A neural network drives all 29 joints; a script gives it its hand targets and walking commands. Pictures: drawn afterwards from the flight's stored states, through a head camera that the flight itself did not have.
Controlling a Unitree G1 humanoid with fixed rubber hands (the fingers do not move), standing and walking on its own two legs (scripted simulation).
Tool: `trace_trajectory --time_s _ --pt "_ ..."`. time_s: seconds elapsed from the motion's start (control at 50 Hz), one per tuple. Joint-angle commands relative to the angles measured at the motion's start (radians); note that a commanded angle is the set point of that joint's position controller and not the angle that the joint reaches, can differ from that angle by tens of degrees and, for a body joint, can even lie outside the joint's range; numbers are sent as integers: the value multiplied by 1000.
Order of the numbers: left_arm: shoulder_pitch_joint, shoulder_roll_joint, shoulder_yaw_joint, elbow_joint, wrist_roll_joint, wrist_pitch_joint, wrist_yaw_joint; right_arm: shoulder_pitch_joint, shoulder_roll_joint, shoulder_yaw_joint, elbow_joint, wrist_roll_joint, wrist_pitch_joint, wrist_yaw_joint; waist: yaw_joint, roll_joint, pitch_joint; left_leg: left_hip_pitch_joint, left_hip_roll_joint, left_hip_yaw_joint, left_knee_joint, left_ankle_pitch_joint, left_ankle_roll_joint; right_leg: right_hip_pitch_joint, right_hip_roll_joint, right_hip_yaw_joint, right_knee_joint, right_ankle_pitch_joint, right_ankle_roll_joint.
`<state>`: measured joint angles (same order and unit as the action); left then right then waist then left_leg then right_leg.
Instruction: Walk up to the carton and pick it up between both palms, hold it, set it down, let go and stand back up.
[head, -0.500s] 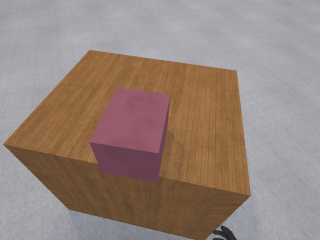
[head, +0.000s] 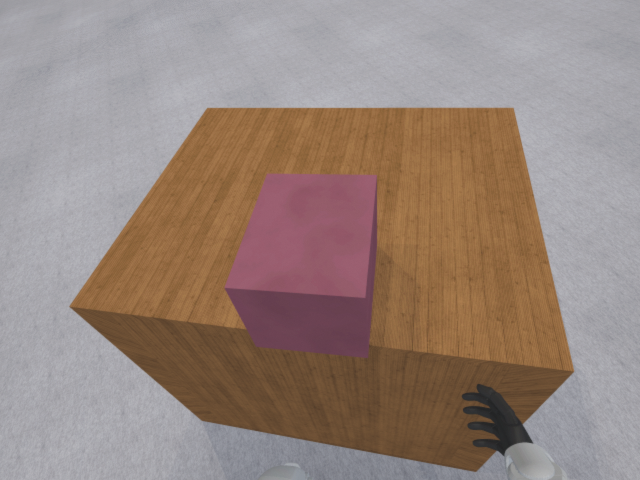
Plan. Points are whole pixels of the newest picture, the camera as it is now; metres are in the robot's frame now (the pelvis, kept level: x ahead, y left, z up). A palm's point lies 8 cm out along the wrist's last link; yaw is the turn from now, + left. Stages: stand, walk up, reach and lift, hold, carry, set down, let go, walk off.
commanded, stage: walk up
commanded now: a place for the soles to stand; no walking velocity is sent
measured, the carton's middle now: (315, 262) +0.43 +0.04 +0.01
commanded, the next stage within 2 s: none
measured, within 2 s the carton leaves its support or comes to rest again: neither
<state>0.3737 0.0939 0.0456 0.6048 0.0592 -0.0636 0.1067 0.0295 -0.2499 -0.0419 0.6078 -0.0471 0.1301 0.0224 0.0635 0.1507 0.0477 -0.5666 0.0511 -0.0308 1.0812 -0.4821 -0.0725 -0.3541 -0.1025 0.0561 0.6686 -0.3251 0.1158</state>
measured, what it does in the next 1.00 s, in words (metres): steps on the spot: left foot, then right foot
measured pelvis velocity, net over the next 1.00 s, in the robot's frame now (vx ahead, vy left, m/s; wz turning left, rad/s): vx -0.03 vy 0.03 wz -0.05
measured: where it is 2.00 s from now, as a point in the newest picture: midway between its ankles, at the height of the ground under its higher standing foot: outside the picture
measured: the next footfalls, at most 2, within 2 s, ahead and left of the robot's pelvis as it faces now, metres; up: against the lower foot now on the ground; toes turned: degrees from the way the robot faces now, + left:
left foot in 0.06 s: +0.10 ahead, +0.17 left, +0.00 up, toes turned +1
right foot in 0.64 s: +0.03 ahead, -0.11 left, +0.00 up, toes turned -14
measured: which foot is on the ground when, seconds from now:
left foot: up 0.00-0.04, down 0.06-0.68, up 0.70-0.96, down 0.98-1.00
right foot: down 0.00-0.08, up 0.10-0.62, down 0.64-1.00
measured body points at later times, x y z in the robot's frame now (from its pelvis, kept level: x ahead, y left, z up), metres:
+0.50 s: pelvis -0.01 +0.07 +0.01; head +0.03 +0.10 +0.46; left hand +0.21 +0.24 -0.12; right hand +0.03 -0.19 -0.08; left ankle +0.06 +0.17 -0.71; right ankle -0.03 -0.07 -0.66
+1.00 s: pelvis -0.03 +0.03 +0.00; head -0.04 +0.05 +0.45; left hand +0.14 +0.25 -0.10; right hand +0.07 -0.20 -0.10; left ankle -0.01 +0.10 -0.72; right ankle -0.01 -0.10 -0.71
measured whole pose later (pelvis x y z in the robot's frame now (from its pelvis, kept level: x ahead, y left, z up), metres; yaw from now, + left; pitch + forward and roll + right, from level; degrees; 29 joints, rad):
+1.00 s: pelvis -0.03 +0.03 +0.00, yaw -3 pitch -2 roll -2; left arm 0.21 0.16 0.03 0.66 0.03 -0.01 0.02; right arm 0.34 -0.15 -0.05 0.63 -0.05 0.01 0.00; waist 0.01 0.02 -0.01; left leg -0.33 -0.02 0.03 0.73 -0.35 0.05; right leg -0.31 -0.07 -0.17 0.67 -0.31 0.01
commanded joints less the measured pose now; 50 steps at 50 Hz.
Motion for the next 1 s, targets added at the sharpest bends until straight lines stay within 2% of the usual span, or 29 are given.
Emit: trace_trajectory --time_s 0.0,0.02,0.04,0.06,0.08,0.1,0.12,0.16,0.24,0.28,0.34,0.38,0.48,0.54,0.56,0.58,0.6,0.62,0.64,0.66,0.68,0.7,0.74,0.76,0.86,0.9,0.94,0.96,0.98 --pt "-143 246 56 -111 -10 4 -33 71 39 15 -62 34 -54 11 -73 -473 -115 250 9 39 -455 130 46 30 -66 126 -118 248 -172" --pt "-139 236 52 -99 -18 18 -49 156 40 8 -35 31 -68 8 -99 -399 -136 369 -15 69 -606 285 55 -16 -27 93 -12 195 -148" --pt "-87 184 33 -83 -22 29 -66 213 -6 -6 -21 19 -85 2 -99 -241 -144 473 6 4 -628 372 51 -107 33 60 140 55 -118" --pt "-77 95 -3 -95 -26 35 -80 217 -84 -30 -34 7 -99 -9 -103 19 -144 475 149 -174 -641 321 71 -251 91 25 296 -291 -66" --pt "-77 95 -5 -113 -31 49 -70 158 -152 -55 -68 17 -104 -20 -74 148 -133 323 277 -412 -764 143 177 -265 124 27 404 -413 -34" --pt "-121 165 12 -114 -20 62 -59 94 -166 -69 -75 32 -107 -29 -83 125 -108 190 312 -512 -842 0 267 -208 97 30 485 -413 -25" --pt "-136 194 16 -103 -27 71 -59 72 -121 -55 -81 44 -110 -31 -78 87 -52 185 294 -467 -845 0 273 -213 86 37 530 -366 -21" --pt "-107 156 4 -38 -38 73 -67 75 -40 -33 -94 28 -129 -51 -63 30 -41 340 248 -315 -742 214 223 -304 64 83 543 -287 -37" --pt "-138 178 15 -38 -7 93 -74 156 34 -23 -77 22 -174 -61 -87 16 -96 382 318 -380 -756 296 277 -271 64 68 580 -265 -57" --pt "-169 184 18 -43 -6 108 -79 184 31 -24 -80 15 -190 -75 -97 6 -73 403 333 -345 -761 279 289 -318 64 67 587 -240 -61" --pt "-244 168 12 -53 9 123 -96 287 28 -36 -52 7 -204 -96 -136 -66 -95 518 351 -355 -769 286 292 -381 75 58 538 -241 -71" --pt "-277 142 6 -65 5 126 -105 316 2 -45 -49 2 -212 -106 -140 -56 -114 584 356 -342 -756 319 295 -414 68 55 479 -235 -70" --pt "-317 89 -12 -57 -7 121 -122 291 -19 -44 -49 4 -211 -95 -124 46 -101 431 272 -116 -749 365 243 -225 65 -26 273 -170 -79" --pt "-283 71 -17 -54 -21 106 -126 242 -42 -46 -69 9 -191 -68 -96 106 -118 286 227 -26 -729 334 221 -10 76 -98 101 -125 -93" --pt "-224 71 -14 -41 -21 96 -123 223 -60 -48 -65 10 -184 -55 -62 101 -149 239 221 -2 -695 273 206 98 90 -115 -3 -64 -105" --pt "-167 80 -9 -22 -26 87 -122 206 -65 -47 -69 15 -173 -41 -28 86 -142 170 184 39 -650 208 175 203 89 -130 -98 75 -111" --pt "-133 108 3 -5 -21 76 -120 232 -36 -38 -60 16 -165 -30 -23 -20 -144 100 154 51 -581 147 151 286 96 -121 -135 108 -114" --pt "-112 133 10 -7 -19 65 -112 282 2 -22 -50 19 -158 -19 -27 -91 -160 38 106 93 -496 69 109 358 42 -41 -171 108 -123" --pt "-119 208 35 -29 -16 56 -105 286 66 3 -66 23 -154 -10 -27 -308 -139 -81 50 137 -336 -51 42 331 -143 234 -276 -98 -179" --pt "-190 237 37 -56 -29 53 -91 249 48 -4 -82 16 -142 -16 -30 -306 -94 -22 -15 96 -164 -149 22 130 -240 397 -414 -272 -281" --pt "-241 236 34 -43 -44 49 -82 220 12 -19 -99 9 -132 -25 -37 -279 -43 48 -11 37 -65 -136 29 -34 -259 425 -458 -351 -333" --pt "-284 198 21 -48 -42 47 -80 243 22 -13 -86 1 -127 -25 -60 -297 1 56 -8 34 -43 -131 31 -46 -242 343 -471 -356 -331" --pt "-304 158 8 -61 -30 44 -72 340 31 -12 -33 5 -128 -30 -88 -346 0 -14 -16 12 -29 -81 29 73 -198 194 -409 -147 -310" --pt "-296 147 9 -67 -32 38 -74 364 21 -19 -20 4 -125 -35 -86 -370 -22 -18 -18 15 1 -57 20 90 -200 171 -392 -74 -312" --pt "-253 133 3 -58 -26 24 -79 318 30 -21 -53 -2 -123 -32 -66 -346 -13 45 -20 8 -143 -64 48 47 -233 188 -405 -201 -308" --pt "-281 157 7 -70 -24 24 -75 336 40 -18 -61 1 -127 -22 -84 -321 -11 145 -21 13 -310 -48 81 26 -224 115 -376 -195 -283" --pt "-309 159 2 -64 -22 36 -87 435 60 -17 -49 3 -151 -16 -142 -249 -23 374 -30 12 -641 171 110 -94 -156 -3 -242 -155 -215" --pt "-268 120 -13 -50 -29 41 -96 454 23 -37 -39 -5 -162 -16 -143 -84 -19 484 8 -92 -708 237 110 -212 -101 -62 -101 -187 -166" --pt "-207 64 -37 -43 -31 41 -108 466 -29 -53 -65 -11 -169 -25 -129 103 -28 503 196 -421 -787 112 154 -321 -22 -137 111 -268 -95"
